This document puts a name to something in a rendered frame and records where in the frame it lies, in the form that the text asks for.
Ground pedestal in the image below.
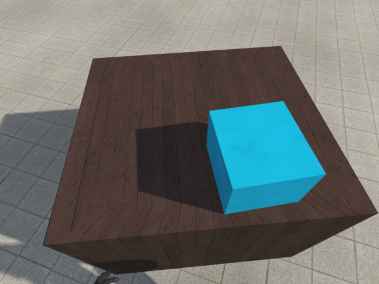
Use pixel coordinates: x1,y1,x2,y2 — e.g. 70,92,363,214
43,46,378,275

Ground carton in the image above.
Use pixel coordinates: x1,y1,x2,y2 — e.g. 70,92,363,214
206,101,326,214

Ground left robot hand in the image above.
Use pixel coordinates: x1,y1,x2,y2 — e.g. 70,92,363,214
94,270,119,284

